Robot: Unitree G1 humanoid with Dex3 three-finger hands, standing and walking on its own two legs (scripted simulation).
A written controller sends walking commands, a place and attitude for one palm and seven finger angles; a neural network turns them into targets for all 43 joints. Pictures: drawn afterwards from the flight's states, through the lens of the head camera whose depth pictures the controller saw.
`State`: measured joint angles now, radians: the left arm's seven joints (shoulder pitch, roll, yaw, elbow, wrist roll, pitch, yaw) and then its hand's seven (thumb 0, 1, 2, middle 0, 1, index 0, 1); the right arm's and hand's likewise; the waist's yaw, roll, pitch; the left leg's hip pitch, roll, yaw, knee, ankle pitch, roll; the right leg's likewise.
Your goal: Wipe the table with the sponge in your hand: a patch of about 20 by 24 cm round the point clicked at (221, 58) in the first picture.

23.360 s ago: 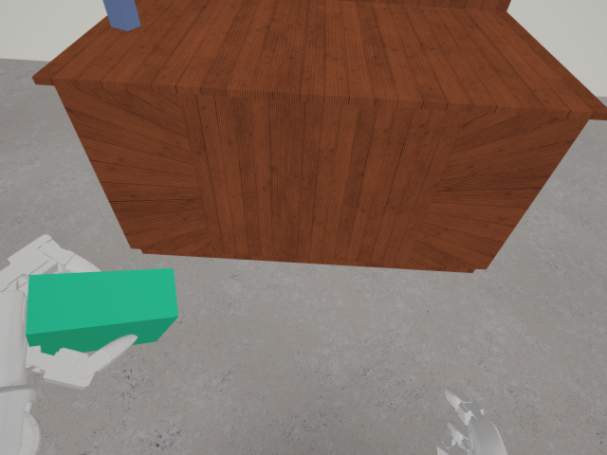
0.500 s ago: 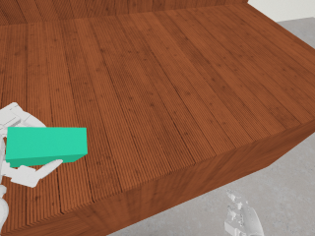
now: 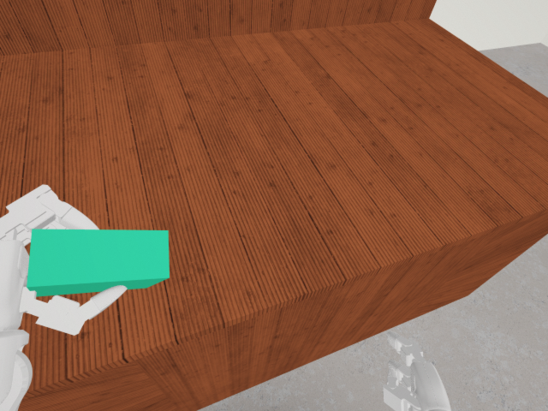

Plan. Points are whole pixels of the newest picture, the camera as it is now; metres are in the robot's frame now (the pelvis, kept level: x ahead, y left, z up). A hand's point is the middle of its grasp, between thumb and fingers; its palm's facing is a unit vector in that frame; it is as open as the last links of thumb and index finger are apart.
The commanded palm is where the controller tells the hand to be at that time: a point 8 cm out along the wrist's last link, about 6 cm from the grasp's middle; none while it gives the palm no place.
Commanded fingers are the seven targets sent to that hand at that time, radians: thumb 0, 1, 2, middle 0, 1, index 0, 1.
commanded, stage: look again from close up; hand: left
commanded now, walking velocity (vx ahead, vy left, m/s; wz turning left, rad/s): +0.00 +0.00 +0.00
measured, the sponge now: (119, 263) +0.23 +0.21 +0.14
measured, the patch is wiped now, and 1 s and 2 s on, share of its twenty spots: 0.00 0.00 0.00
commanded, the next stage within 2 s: come to a stop and stand still in 0.02 s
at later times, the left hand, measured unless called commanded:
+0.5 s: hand (77, 228) +0.23 +0.23 +0.20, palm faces +0.40 -0.82 -0.40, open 9.4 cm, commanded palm +0.16 +0.26 +0.17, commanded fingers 0.00 0.10 1.30 -1.20 -1.60 -1.20 -1.60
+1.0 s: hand (49, 300) +0.17 +0.24 +0.17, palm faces +0.43 -0.83 -0.35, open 9.4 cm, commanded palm +0.11 +0.26 +0.17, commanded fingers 0.00 0.10 1.30 -1.20 -1.60 -1.20 -1.60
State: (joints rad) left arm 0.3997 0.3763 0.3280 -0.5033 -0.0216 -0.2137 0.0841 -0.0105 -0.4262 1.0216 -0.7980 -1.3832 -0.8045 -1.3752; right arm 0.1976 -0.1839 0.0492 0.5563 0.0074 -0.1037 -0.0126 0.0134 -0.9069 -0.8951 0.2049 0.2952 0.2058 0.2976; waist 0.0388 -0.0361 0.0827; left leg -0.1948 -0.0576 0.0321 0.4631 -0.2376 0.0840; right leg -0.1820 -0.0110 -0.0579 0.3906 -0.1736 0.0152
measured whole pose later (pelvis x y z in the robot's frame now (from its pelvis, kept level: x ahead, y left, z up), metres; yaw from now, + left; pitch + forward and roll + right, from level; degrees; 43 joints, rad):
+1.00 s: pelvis -0.03 -0.03 +0.00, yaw +4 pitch +0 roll +0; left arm 0.40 0.42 0.37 -0.41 -0.11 -0.26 0.10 -0.01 -0.43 1.02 -0.80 -1.38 -0.81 -1.38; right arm 0.20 -0.19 0.03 0.59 0.03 -0.16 0.02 0.01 -0.91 -0.90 0.20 0.30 0.21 0.30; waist 0.02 -0.03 0.03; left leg -0.29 -0.08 -0.02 0.49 -0.19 0.05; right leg -0.30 -0.01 -0.07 0.50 -0.20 -0.02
